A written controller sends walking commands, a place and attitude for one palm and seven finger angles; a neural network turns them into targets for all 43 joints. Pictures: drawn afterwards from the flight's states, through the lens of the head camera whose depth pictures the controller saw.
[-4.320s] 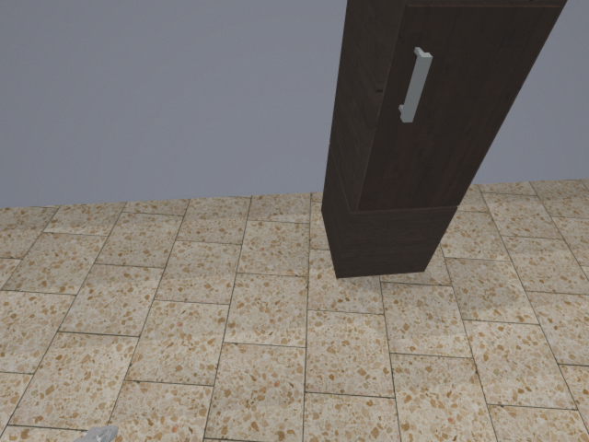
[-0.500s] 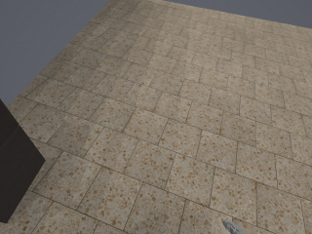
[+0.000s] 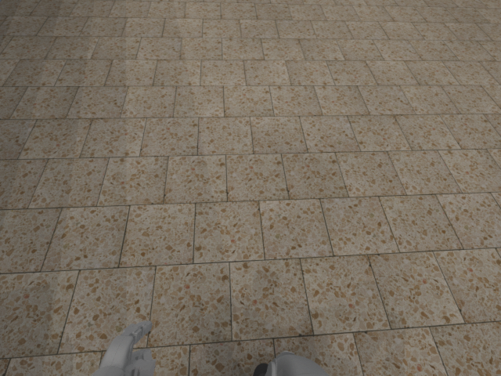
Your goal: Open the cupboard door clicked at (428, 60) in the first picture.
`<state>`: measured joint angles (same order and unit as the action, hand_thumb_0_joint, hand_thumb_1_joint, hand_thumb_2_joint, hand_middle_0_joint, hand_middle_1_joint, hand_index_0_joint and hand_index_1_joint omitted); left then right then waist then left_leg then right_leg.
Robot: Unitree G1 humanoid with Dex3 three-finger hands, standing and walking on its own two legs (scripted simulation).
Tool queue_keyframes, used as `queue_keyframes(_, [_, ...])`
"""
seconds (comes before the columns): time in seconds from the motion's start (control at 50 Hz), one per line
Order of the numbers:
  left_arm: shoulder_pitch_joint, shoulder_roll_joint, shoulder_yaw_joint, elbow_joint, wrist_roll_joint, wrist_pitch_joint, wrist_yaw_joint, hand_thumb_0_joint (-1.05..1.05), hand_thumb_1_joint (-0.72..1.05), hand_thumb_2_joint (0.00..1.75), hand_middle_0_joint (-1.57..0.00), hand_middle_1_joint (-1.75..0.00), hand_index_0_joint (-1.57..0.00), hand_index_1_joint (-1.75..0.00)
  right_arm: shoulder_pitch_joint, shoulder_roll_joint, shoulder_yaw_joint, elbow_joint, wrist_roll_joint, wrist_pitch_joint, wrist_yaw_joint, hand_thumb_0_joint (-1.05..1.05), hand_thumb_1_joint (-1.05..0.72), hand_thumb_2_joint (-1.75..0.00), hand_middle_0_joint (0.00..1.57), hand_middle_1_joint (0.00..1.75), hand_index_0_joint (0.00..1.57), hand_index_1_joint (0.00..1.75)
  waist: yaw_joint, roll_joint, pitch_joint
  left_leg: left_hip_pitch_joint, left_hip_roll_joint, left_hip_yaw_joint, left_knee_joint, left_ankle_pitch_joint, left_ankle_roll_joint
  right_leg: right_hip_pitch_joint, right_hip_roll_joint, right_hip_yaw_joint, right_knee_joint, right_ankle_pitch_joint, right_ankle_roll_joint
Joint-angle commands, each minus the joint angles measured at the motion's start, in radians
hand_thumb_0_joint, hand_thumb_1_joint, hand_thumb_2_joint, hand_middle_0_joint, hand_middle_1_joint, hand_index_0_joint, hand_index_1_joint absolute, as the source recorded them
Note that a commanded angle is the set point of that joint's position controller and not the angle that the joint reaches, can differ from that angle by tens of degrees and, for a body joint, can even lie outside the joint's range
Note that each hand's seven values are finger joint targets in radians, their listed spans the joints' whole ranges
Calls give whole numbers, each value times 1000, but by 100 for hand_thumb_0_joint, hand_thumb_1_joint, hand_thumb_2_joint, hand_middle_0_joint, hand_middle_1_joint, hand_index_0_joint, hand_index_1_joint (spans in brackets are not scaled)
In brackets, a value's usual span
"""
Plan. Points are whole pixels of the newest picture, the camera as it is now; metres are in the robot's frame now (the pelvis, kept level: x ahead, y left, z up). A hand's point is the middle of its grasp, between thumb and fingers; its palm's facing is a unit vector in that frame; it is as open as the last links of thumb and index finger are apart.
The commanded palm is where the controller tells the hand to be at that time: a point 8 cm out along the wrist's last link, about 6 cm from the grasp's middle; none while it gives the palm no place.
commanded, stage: walk to a spot facing it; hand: left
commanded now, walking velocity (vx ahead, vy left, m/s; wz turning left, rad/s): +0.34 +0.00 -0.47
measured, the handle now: out of the picture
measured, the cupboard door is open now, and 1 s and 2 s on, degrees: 0 0 0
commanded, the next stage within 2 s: turn to face it in 0.84 s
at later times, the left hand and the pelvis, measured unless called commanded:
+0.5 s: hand (110, 313) +0.24 +0.27 -0.16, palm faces -0.12 -0.98 -0.19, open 7.4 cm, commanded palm none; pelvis +0.22 +0.07 +0.02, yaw -15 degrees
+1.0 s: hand (203, 190) +0.52 +0.12 -0.13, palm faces -0.51 -0.81 -0.27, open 7.4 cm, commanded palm none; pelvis +0.30 +0.02 +0.01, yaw -33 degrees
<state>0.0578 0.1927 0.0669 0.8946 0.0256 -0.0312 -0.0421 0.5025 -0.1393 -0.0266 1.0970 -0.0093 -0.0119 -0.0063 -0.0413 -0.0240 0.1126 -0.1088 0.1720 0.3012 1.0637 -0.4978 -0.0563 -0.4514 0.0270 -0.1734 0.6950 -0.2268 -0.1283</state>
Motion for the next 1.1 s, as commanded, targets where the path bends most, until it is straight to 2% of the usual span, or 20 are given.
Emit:
queue_keyframes(0.0, [252,239,57,14,-26,-4,47,0,90,90,-20,-30,-20,-30,-156,-132,-40,-201,2,-53,-5,0,-90,-90,20,30,20,30,111,4,-209,-578,18,-271,403,119,5,530,-398,581,-370,212,-159])
queue_keyframes(0.06, [167,162,30,19,-11,-32,52,0,90,90,-20,-30,-20,-30,-149,-109,-40,-169,-17,-21,-6,0,-90,-90,20,30,20,30,26,81,-63,-421,32,-278,232,167,0,158,-296,412,-440,225,-92])
queue_keyframes(0.1, [157,152,27,26,-2,-39,48,0,90,90,-20,-30,-20,-30,-113,-89,-40,-162,-18,-8,-3,0,-90,-90,20,30,20,30,-11,3,-59,-395,25,-257,128,189,-16,88,-241,329,-445,226,-74])
queue_keyframes(0.3, [266,181,44,32,-2,-32,45,0,90,90,-20,-30,-20,-30,-396,-111,-37,-280,-13,-46,19,0,-90,-90,20,30,20,30,85,-127,-94,-344,-77,-207,-401,251,-11,277,-203,409,-325,302,-47])
queue_keyframes(0.34, [258,182,48,27,-8,-25,46,0,90,90,-20,-30,-20,-30,-342,-140,-46,-263,-14,-56,8,0,-90,-90,20,30,20,30,51,-99,-141,-176,-104,-186,-556,297,-6,265,-172,406,-216,346,-14])
queue_keyframes(0.36, [244,164,46,19,-12,-23,46,0,90,90,-20,-30,-20,-30,-227,-191,-57,-228,-17,-62,-4,0,-90,-90,20,30,20,30,-5,-9,-203,57,-66,-226,-644,371,11,160,-126,368,-44,339,29])
queue_keyframes(0.38, [279,101,39,4,-27,-20,38,0,90,90,-20,-30,-20,-30,-102,-315,-84,-201,-33,-67,-14,0,-90,-90,20,30,20,30,-49,242,-325,321,220,-519,-657,500,95,-63,7,240,235,1,98])
queue_keyframes(0.4, [279,83,27,-5,-23,-28,35,0,90,90,-20,-30,-20,-30,-32,-351,-81,-185,-25,-55,-13,0,-90,-90,20,30,20,30,-60,346,-357,372,405,-658,-681,681,188,-194,17,186,505,-394,129])
queue_keyframes(0.42, [271,125,36,12,-13,-17,40,0,90,90,-20,-30,-20,-30,-93,-282,-63,-191,-20,-46,-12,0,-90,-90,20,30,20,30,-43,238,-298,234,374,-573,-707,632,189,-176,-44,230,592,-350,136])
queue_keyframes(0.48, [227,94,40,13,0,13,18,0,90,90,-20,-30,-20,-30,-253,-185,-32,-220,-17,-49,-16,0,-90,-90,20,30,20,30,27,176,-90,-31,260,-336,-740,708,130,-162,-110,182,625,-198,166])
queue_keyframes(0.54, [268,51,41,17,-5,51,14,0,90,90,-20,-30,-20,-30,-268,-169,-33,-209,-14,-47,-23,0,-90,-90,20,30,20,30,61,207,-98,-89,208,-172,-740,726,122,-113,-112,148,591,-118,178])
queue_keyframes(0.72, [87,24,33,-54,1,75,10,0,90,90,-20,-30,-20,-30,-205,-196,-67,-176,-21,-20,-19,0,-90,-90,20,30,20,30,10,215,-77,26,215,-38,-699,734,143,-102,-118,63,200,-64,188])
queue_keyframes(0.8, [71,41,32,-74,2,57,15,0,90,90,-20,-30,-20,-30,-197,-229,-83,-173,-24,-7,-14,0,-90,-90,20,30,20,30,10,235,-103,77,242,-20,-589,819,127,-7,-80,36,26,-102,156])
queue_keyframes(0.84, [176,88,40,-48,4,36,21,0,90,90,-20,-30,-20,-30,-191,-244,-87,-183,-16,-2,-7,0,-90,-90,20,30,20,30,74,165,-178,34,212,21,-362,892,71,208,-45,21,-153,23,129])
queue_keyframes(0.86, [270,180,55,-24,12,19,31,0,90,90,-20,-30,-20,-30,-168,-215,-80,-203,-5,3,3,0,-90,-90,20,30,20,30,118,-35,-259,-187,163,38,-124,665,19,472,-164,176,-219,315,74])
queue_keyframes(0.88, [361,301,82,-3,3,12,45,0,90,90,-20,-30,-20,-30,-216,-140,-56,-261,-2,5,6,0,-90,-90,20,30,20,30,154,-284,-316,-484,-31,-15,166,-114,-46,620,-436,585,-227,852,-68])
queue_keyframes(0.9, [374,321,84,8,-19,22,61,0,90,90,-20,-30,-20,-30,-257,-158,-53,-279,4,17,-14,0,-90,-90,20,30,20,30,156,-234,-353,-502,-31,-203,253,-191,-34,598,-475,556,-230,952,-140])
queue_keyframes(0.92, [313,273,77,0,-19,28,70,0,90,90,-20,-30,-20,-30,-271,-146,-48,-265,6,24,-18,0,-90,-90,20,30,20,30,134,-185,-303,-514,-4,-253,258,-125,-24,544,-420,485,-250,794,-123])
queue_keyframes(1.0, [94,135,19,-42,-9,21,80,0,90,90,-20,-30,-20,-30,-172,-115,-33,-167,-13,47,-14,0,-90,-90,20,30,20,30,11,-76,-206,-390,-27,-264,162,95,-19,274,-286,254,-316,539,-22])
queue_keyframes(1.08, [80,109,-7,-7,-4,8,76,0,90,90,-20,-30,-20,-30,-124,-76,-18,-119,-4,52,-9,0,-90,-90,20,30,20,30,-4,-91,-148,-253,-62,-249,-104,123,-8,166,-255,149,-360,372,-10])
